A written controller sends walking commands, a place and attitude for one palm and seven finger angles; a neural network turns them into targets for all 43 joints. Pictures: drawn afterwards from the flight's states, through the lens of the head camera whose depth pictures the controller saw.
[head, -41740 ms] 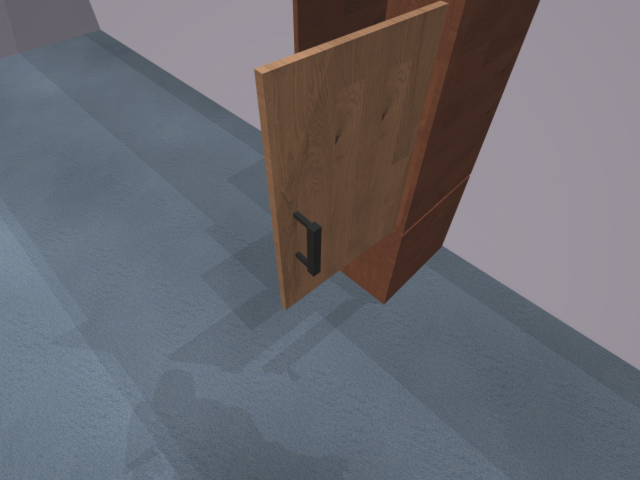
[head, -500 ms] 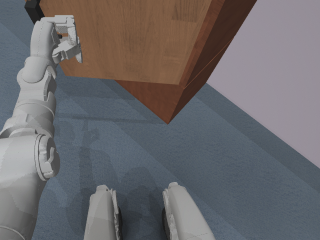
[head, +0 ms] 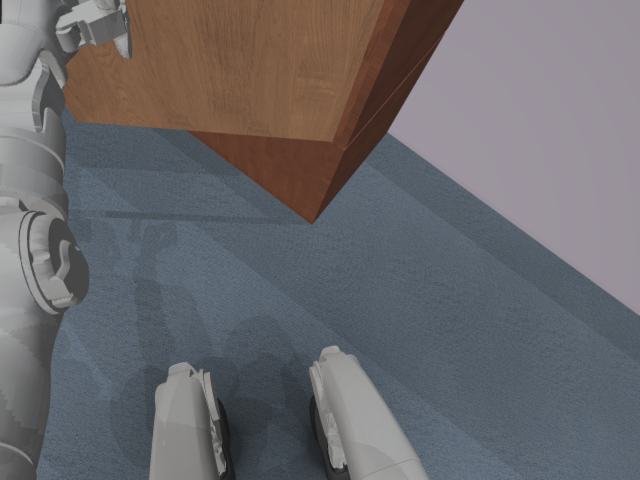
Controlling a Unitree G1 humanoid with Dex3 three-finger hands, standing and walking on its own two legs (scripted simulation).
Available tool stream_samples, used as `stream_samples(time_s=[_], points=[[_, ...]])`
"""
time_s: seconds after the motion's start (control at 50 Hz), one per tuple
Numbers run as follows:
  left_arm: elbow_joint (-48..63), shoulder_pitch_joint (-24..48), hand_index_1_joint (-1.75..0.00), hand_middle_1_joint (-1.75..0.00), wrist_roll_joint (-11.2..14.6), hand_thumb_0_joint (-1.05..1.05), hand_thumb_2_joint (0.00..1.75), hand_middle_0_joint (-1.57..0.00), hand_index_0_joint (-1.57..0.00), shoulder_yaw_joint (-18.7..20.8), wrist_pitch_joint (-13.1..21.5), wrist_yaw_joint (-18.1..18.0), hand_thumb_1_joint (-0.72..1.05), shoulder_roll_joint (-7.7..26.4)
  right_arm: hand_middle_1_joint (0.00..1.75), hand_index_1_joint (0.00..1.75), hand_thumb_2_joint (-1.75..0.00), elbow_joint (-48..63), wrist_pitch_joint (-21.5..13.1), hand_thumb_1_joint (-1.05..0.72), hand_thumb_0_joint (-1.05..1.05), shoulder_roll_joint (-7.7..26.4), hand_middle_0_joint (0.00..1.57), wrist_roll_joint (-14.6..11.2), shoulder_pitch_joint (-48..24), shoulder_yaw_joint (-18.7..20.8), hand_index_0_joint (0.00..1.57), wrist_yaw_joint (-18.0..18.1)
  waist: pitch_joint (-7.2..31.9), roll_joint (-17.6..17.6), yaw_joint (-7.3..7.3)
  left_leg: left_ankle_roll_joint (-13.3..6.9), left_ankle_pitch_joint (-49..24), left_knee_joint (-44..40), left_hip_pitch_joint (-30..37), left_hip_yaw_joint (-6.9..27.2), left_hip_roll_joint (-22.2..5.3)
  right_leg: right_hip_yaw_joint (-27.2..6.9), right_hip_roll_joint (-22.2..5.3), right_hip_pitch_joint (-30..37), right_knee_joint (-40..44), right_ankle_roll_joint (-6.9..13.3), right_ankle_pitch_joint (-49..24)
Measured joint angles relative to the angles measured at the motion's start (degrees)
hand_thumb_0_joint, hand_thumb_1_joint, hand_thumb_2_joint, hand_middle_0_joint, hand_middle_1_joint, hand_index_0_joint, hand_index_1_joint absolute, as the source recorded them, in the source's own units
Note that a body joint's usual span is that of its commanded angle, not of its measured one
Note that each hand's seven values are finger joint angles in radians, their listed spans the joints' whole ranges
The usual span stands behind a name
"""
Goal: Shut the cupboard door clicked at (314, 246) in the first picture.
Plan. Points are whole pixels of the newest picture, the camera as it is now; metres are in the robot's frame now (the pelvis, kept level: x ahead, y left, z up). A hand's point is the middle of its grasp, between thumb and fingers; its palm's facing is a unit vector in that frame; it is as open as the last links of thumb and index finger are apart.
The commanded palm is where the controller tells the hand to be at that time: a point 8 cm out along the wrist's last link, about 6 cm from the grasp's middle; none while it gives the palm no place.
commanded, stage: pull the fist back off the door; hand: left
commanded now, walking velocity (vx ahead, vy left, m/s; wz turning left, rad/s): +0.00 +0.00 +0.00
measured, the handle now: out of the picture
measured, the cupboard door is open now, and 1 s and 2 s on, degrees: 37 34 34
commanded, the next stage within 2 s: draw the hand back to the body in 0.96 s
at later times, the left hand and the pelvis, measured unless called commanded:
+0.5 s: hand (122, 21) +0.59 +0.12 +0.09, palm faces +0.15 -0.99 -0.03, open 3.1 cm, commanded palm +0.55 +0.14 +0.09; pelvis +0.01 -0.01 +0.03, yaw +1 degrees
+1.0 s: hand (129, 96) +0.51 +0.12 +0.09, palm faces +0.12 -0.99 -0.03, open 3.1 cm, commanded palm +0.49 +0.15 +0.09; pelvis +0.02 -0.01 +0.05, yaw +4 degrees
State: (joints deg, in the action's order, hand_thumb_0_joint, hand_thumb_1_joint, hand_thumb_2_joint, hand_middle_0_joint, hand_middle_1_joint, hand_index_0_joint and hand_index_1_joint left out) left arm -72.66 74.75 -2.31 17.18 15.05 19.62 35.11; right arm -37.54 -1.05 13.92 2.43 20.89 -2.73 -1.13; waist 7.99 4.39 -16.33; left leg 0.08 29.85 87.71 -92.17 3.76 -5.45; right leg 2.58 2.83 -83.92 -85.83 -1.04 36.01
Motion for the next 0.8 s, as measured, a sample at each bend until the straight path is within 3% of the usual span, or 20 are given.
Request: stream_samples(time_s=[0.1,0.12,0.18,0.24,0.3,0.48,0.68,0.8], points=[[-0.86,2.91,-1.50,-1.49,-0.41,0.02,0.92,-1.30,-1.30,-0.95,-1.34,0.62,0.91,1.34,0.30,0.30,-0.90,-0.52,-0.60,-0.91,0.00,0.06,0.20,0.22,0.15,-0.13,0.20,0.35,-0.19,-0.17,-0.60,0.11,0.10,0.89,-1.51,0.42,0.01,0.34,0.07,-1.34,-0.82,0.12,0.18],[-0.65,3.32,-1.50,-1.49,-0.06,0.02,0.92,-1.30,-1.30,0.50,-1.87,-0.68,0.90,0.72,0.30,0.30,-0.90,-0.25,-0.68,-0.91,0.00,0.09,0.20,0.59,0.47,-0.07,0.20,0.42,-0.16,-0.09,-0.42,0.15,0.12,1.09,-1.89,0.59,-0.04,0.48,0.15,-1.64,-0.91,0.12,0.17],[0.77,3.10,-1.50,-1.49,1.38,0.03,0.90,-1.30,-1.30,5.40,-2.12,-11.95,0.87,-2.87,0.30,0.30,-0.90,0.48,-0.78,-0.91,0.00,-0.21,0.20,2.06,1.55,0.20,0.20,-0.58,0.23,-0.27,0.36,0.29,0.09,1.17,-2.49,0.65,-0.22,0.49,0.33,-2.28,-0.90,0.07,0.03],[3.59,0.86,-1.50,-1.49,-2.61,0.03,0.90,-1.30,-1.30,5.08,-0.65,-23.22,0.87,-6.33,0.30,0.30,-0.90,0.91,-0.46,-0.91,0.00,-0.93,0.20,3.63,2.16,0.66,0.20,-2.70,0.61,-0.09,0.61,0.47,-0.11,0.57,-2.37,0.65,-0.09,0.52,0.21,-2.20,-0.45,0.14,-0.08],[4.99,-2.39,-1.50,-1.49,-5.21,0.02,0.90,-1.29,-1.30,4.32,1.20,-28.05,0.88,-8.42,0.30,0.30,-0.90,0.73,0.57,-0.91,0.00,-1.83,0.20,3.99,2.06,0.88,0.20,-4.20,0.59,0.14,0.60,0.62,-0.29,-0.60,-0.93,0.42,0.02,0.38,0.07,-0.94,0.47,0.30,-0.16],[5.00,-10.55,-1.50,-1.49,-2.30,0.02,0.90,-1.30,-1.30,5.06,5.84,-26.26,0.90,-11.90,0.30,0.30,-0.90,0.05,1.42,-0.91,0.00,-2.60,0.20,2.90,2.05,1.15,0.20,-4.36,0.91,0.56,2.05,0.94,-0.82,-6.09,6.96,-0.59,-0.11,-0.36,0.03,6.25,5.54,0.65,-0.92],[5.80,-18.12,-1.50,-1.49,0.82,0.02,0.90,-1.30,-1.30,0.79,11.65,-25.06,0.90,-16.98,0.30,0.30,-0.90,0.06,2.73,-0.91,0.00,-0.61,0.20,2.44,0.91,3.45,0.20,-4.25,2.07,-0.85,4.86,1.11,-0.80,-9.04,12.59,-0.99,0.86,-0.48,-0.96,11.81,7.91,0.81,-0.38],[9.38,-23.85,-1.50,-1.50,1.12,0.02,0.90,-1.30,-1.30,-1.49,14.58,-25.69,0.90,-20.87,0.30,0.30,-0.90,0.42,3.74,-0.91,0.00,0.06,0.20,2.20,-1.58,4.68,0.20,-3.81,2.10,-1.77,6.17,0.98,-0.86,-9.62,14.29,-1.23,1.43,-0.63,-1.55,13.51,8.20,0.64,-0.16]])
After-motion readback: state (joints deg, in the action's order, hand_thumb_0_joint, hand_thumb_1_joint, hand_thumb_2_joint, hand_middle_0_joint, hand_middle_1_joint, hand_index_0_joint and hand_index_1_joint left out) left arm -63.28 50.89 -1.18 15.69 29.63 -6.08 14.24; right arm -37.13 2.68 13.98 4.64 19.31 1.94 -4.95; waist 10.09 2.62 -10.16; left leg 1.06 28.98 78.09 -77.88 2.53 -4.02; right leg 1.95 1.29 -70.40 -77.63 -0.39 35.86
